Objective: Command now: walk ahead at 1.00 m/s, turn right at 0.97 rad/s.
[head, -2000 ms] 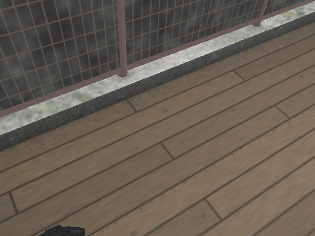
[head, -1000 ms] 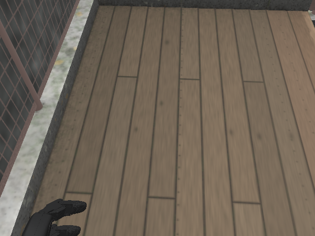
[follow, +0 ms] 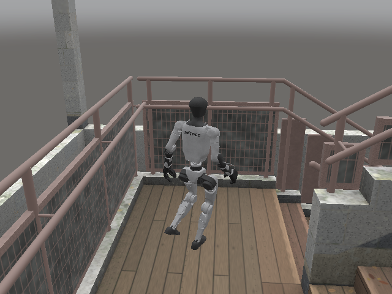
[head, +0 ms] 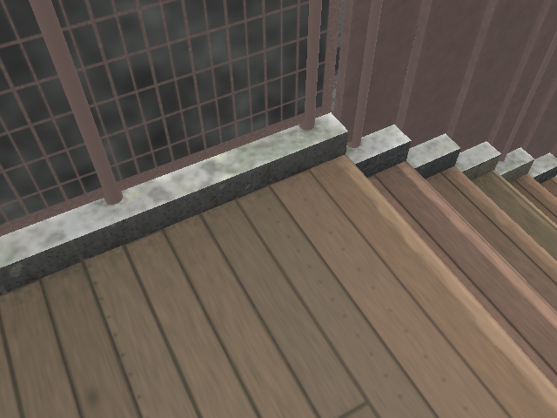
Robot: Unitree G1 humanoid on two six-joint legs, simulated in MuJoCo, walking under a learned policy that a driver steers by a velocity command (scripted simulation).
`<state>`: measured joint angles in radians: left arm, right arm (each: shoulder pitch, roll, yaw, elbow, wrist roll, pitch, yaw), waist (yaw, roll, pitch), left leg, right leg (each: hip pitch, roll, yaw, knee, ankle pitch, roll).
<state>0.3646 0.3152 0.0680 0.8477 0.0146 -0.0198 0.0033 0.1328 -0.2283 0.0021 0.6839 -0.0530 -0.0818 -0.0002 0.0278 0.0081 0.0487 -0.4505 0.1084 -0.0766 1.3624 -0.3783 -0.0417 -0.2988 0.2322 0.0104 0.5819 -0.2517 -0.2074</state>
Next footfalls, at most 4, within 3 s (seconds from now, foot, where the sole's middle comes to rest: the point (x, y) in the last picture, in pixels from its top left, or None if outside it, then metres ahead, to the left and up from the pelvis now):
0.26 left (246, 413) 0.48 0.12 -0.75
0.72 right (403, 304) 0.77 -0.27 -0.75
1.18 left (447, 245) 1.09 -0.48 -0.92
1.46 right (501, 296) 0.90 -0.61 -0.92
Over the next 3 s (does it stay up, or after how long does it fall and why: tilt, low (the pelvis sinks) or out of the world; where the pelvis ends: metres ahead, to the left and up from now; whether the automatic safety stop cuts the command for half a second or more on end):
stays up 0.99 -0.53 -0.14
